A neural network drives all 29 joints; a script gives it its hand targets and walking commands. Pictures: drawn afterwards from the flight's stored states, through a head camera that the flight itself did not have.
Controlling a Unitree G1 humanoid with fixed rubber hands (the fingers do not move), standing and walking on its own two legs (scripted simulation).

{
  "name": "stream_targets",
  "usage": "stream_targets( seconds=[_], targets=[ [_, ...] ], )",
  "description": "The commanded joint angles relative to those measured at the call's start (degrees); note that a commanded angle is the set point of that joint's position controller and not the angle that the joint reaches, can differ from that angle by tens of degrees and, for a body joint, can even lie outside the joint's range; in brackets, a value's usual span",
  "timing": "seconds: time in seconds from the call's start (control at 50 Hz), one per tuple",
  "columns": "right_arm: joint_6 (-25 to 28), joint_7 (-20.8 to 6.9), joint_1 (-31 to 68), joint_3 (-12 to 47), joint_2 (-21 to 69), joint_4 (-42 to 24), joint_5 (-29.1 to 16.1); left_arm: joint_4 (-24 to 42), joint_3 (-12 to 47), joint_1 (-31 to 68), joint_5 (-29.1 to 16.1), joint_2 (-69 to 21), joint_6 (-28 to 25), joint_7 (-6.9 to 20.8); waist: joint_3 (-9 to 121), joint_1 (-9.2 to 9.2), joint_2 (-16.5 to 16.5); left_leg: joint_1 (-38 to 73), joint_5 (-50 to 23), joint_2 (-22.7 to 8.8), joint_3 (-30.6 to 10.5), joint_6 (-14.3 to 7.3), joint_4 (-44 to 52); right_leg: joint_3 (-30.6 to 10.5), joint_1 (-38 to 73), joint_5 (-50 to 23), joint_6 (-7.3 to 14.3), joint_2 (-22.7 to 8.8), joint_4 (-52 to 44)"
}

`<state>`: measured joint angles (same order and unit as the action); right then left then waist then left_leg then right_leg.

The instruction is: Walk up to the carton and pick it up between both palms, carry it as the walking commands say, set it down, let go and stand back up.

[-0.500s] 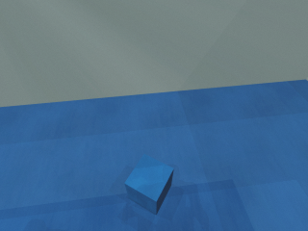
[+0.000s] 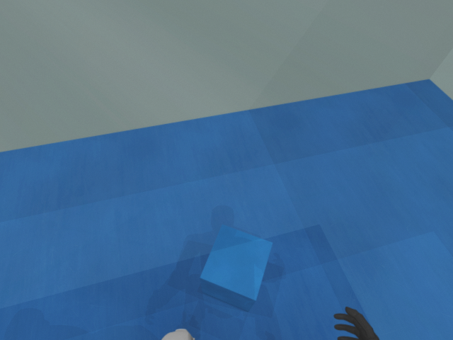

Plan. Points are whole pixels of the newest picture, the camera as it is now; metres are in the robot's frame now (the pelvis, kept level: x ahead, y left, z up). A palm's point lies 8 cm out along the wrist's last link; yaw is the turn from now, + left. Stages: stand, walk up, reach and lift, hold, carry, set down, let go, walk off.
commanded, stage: walk up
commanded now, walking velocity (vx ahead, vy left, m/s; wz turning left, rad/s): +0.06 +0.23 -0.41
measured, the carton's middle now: (235, 269) +0.42 +0.00 -0.63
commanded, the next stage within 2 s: none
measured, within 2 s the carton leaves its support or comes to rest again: neither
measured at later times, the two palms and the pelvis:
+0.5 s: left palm (108, 286) +0.21 +0.26 -0.09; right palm out of the picture -0.02 -0.22 -0.10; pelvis +0.01 +0.05 +0.02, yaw -9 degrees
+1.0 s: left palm out of the picture +0.08 +0.33 -0.12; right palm out of the picture +0.01 -0.19 -0.10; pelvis -0.02 +0.08 +0.01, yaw -10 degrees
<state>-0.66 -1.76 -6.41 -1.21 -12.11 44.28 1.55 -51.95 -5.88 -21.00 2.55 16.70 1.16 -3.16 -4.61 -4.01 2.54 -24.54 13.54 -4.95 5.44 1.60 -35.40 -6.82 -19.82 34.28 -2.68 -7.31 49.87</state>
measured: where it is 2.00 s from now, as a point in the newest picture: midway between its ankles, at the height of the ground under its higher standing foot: outside the picture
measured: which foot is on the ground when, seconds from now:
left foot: down 0.00-0.58, up 0.60-0.94, down 0.96-1.00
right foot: up 0.00-0.56, down 0.58-0.98, up 1.00-1.00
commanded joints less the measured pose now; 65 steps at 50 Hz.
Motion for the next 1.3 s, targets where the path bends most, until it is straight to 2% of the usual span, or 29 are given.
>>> stream_targets(
  seconds=[0.0,0.06,0.2,0.34,0.46,0.52,0.54,0.56,0.58,0.6,0.62,0.64,0.68,0.74,0.82,0.88,0.92,0.94,0.96,0.98,1.0,1.02,1.06,1.1,1.12,1.16,1.18,1.2,1.28],
  targets=[
    [0.7,2.1,-11.8,-2.0,-9.8,1.7,0.3,5.1,-0.3,0.6,-0.5,1.5,-0.5,0.8,10.4,4.22,-14.8,19.5,-24.7,-15.0,-11.9,-7.0,15.3,2.9,-15.3,1.0,3.9,4.9,19.5],
    [1.1,3.2,-7.3,-0.6,-5.0,-0.1,0.7,1.6,-0.4,-2.4,-0.1,0.8,0.6,2.2,9.9,1.31,-12.9,17.5,-29.6,-10.7,-5.0,-8.9,14.6,7.3,-11.8,-7.5,2.4,4.5,19.8],
    [2.7,3.8,-12.3,-1.1,-8.0,2.6,0.0,5.0,1.8,9.1,-0.8,-1.2,2.2,3.2,7.7,3.90,-8.5,19.3,-41.0,-17.7,-9.9,-12.9,15.0,8.2,-5.3,-7.8,3.4,4.7,2.0],
    [1.7,4.1,-15.6,-3.3,-12.4,3.1,0.3,7.2,0.6,16.7,-1.0,0.6,3.8,4.3,5.7,7.10,-5.9,21.2,-27.6,-21.7,-11.9,-13.4,17.6,4.1,-9.6,-6.2,1.7,6.0,5.1],
    [1.3,2.8,-12.0,-3.3,-11.0,4.1,0.6,8.4,2.0,18.4,-1.9,-2.4,2.8,4.8,6.5,7.01,-13.4,16.1,-18.8,-12.4,-0.6,-9.8,16.3,11.4,0.4,-8.8,0.7,7.2,-8.8],
    [0.0,2.0,-12.2,-3.7,-11.9,5.3,-0.4,7.5,2.5,14.1,-1.4,-1.9,1.5,4.5,7.8,4.59,-11.3,13.8,-17.3,-10.4,3.0,-7.4,11.4,13.5,10.0,-21.8,1.7,7.2,-26.5],
    [-0.4,1.8,-13.3,-3.4,-10.2,5.6,-1.0,7.2,2.5,12.1,-0.6,-0.2,0.6,4.2,8.6,3.98,-8.5,8.7,-10.1,-8.8,4.3,-4.0,9.6,10.4,16.8,-25.5,1.6,4.4,-30.9],
    [-0.9,1.4,-13.1,-2.2,-5.8,4.3,-0.6,7.4,2.3,9.6,0.0,3.4,-0.4,3.9,9.3,3.38,2.1,0.9,3.9,-4.9,6.7,-0.5,2.5,-4.2,21.4,-25.7,3.1,-8.3,-36.6],
    [-1.4,1.6,-11.5,-2.1,-4.5,3.0,-0.6,7.6,1.3,10.0,0.0,9.1,-0.5,3.5,5.4,2.38,13.0,-2.1,18.9,-1.3,3.7,1.2,-1.8,-14.6,13.3,-32.7,10.5,-19.1,-38.2],
    [-2.3,1.4,-9.8,-2.5,-7.2,3.6,-0.2,6.4,1.5,10.0,0.0,7.4,-0.8,3.0,3.0,2.23,7.1,0.4,17.0,-3.0,-1.9,1.3,-5.9,-11.1,9.9,-34.4,12.6,-17.5,-37.2],
    [-2.6,1.0,-10.7,-2.7,-7.0,4.3,-0.8,6.9,2.6,13.5,-0.4,4.3,-1.1,2.7,2.2,4.45,5.7,1.0,13.8,-1.9,-3.2,1.3,-7.0,-7.1,8.9,-33.9,11.7,-14.0,-36.9],
    [-2.3,0.9,-11.8,-2.7,-6.4,5.1,-1.1,7.5,3.2,16.9,-0.6,2.7,-1.2,2.5,1.8,6.43,7.0,2.7,11.3,-0.8,-3.1,1.1,-6.7,-2.6,7.4,-35.2,10.2,-9.7,-36.1],
    [-1.4,0.6,-11.8,-3.0,-6.7,5.4,-0.2,7.1,3.3,17.4,-1.3,2.6,-1.5,2.1,4.2,6.60,9.8,4.8,9.1,1.5,-1.1,0.8,-7.4,2.6,8.4,-42.3,9.6,-5.1,-32.9],
    [-1.7,1.1,-11.7,-2.8,-5.1,6.8,-0.4,5.5,3.6,13.6,-0.7,2.5,-2.2,2.2,5.7,4.48,6.0,7.0,9.4,2.6,-2.2,0.7,-2.4,1.1,10.5,-43.7,11.0,-7.4,-31.6],
    [-2.8,1.0,-6.8,-4.3,-7.6,4.4,0.0,2.6,1.2,5.8,-0.8,8.7,-1.4,0.6,5.1,1.18,6.1,-2.5,13.1,0.8,-4.9,1.6,-8.9,-9.2,16.4,-49.1,14.1,-16.9,-30.6],
    [-2.2,0.8,-8.1,-3.6,-4.5,5.1,-0.6,2.7,1.3,9.3,-0.4,6.5,-1.2,0.8,6.5,2.96,9.2,4.4,11.6,1.6,-4.2,1.4,-2.0,-4.1,11.8,-45.0,11.8,-12.3,-30.5],
    [-1.4,0.8,-12.0,-3.0,-3.3,7.1,-0.8,2.2,1.7,11.0,-0.7,5.4,-0.7,1.4,6.8,5.19,9.1,15.5,0.6,3.8,-0.2,0.5,14.6,1.1,6.8,-38.8,8.3,-7.6,-28.2],
    [-0.6,1.0,-13.4,-3.2,-5.5,7.3,0.0,1.8,2.0,8.8,-1.0,4.0,-0.7,1.9,8.0,5.13,5.4,24.9,-4.8,1.4,-1.8,0.2,19.1,2.7,0.7,-32.0,5.1,-5.7,-26.6],
    [0.2,1.3,-15.3,-3.7,-9.2,7.2,0.4,2.1,3.1,7.3,-0.7,0.2,-0.7,2.4,9.6,5.22,-5.9,31.3,-6.9,-8.8,-12.4,-0.5,23.1,7.6,-5.6,-20.0,2.0,-1.1,-18.3],
    [0.5,1.6,-11.8,-3.4,-12.1,7.0,0.0,3.8,4.4,9.0,-1.8,-3.3,-0.1,2.1,7.9,5.13,-18.1,20.3,-7.4,-16.4,-18.1,-5.7,23.8,10.3,-4.5,-3.9,0.3,2.7,-16.4],
    [1.3,1.6,-9.8,-3.1,-9.7,5.4,0.5,3.0,2.9,12.4,-1.8,1.0,1.1,2.1,5.2,6.37,-9.5,18.1,-7.9,-17.5,-20.1,-7.6,24.1,6.6,-3.8,-4.5,0.4,2.6,-9.7],
    [1.8,1.9,-8.4,-2.6,-9.2,5.3,0.4,2.4,2.4,11.8,-2.1,1.6,1.7,2.4,3.4,5.28,-7.8,17.2,-12.6,-16.6,-18.0,-7.7,23.1,4.5,-4.8,-6.3,0.9,3.4,-5.8],
    [2.3,2.9,-5.3,-2.0,-8.2,4.6,0.0,-0.3,2.1,7.7,-2.0,1.1,1.9,3.1,3.3,2.93,-10.7,16.8,-19.1,-12.0,-11.3,-6.2,21.7,3.9,-3.1,-10.7,1.8,3.9,-3.2],
    [2.5,3.2,-5.7,-1.7,-7.2,4.9,-0.3,-2.4,2.0,5.6,-1.4,1.0,1.8,3.2,4.5,2.83,-11.7,18.0,-20.2,-10.0,-8.8,-6.8,21.0,5.2,-1.9,-12.1,1.6,5.2,-1.1],
    [2.5,3.2,-6.4,-1.5,-6.8,5.2,-0.3,-2.7,2.1,5.8,-1.4,1.1,1.9,3.2,4.2,3.06,-11.9,18.3,-16.7,-9.9,-8.7,-7.2,21.4,5.6,-2.0,-12.3,1.3,5.3,-1.2],
    [2.0,2.9,-13.9,-2.9,-9.7,8.0,-0.1,-2.0,2.2,7.0,-0.5,1.8,1.4,3.7,2.8,5.83,-15.6,22.6,16.0,-11.7,-13.2,-7.6,27.7,8.7,-9.1,-12.5,0.7,4.1,0.1],
    [1.6,2.8,-16.1,-3.0,-8.9,8.9,-0.4,-0.2,1.9,11.1,0.0,2.4,1.0,4.2,-0.8,7.04,-16.3,22.3,25.3,-12.7,-17.0,-7.9,31.0,8.7,-13.7,-14.0,0.4,3.0,0.0],
    [1.5,2.8,-17.1,-2.8,-7.3,9.6,-0.6,0.9,1.8,13.7,0.3,2.3,0.6,4.5,-3.4,7.27,-14.2,21.9,24.0,-13.3,-18.4,-8.5,32.1,8.9,-15.6,-15.0,0.0,2.7,-0.6],
    [3.2,2.9,-17.2,-3.5,-7.3,11.1,0.1,-0.6,2.5,11.7,-0.4,-1.8,-1.5,4.1,-0.9,5.89,-8.2,22.7,3.2,-11.3,-12.6,-10.5,27.9,10.5,-9.6,-13.9,-0.1,3.3,-7.9]
  ],
)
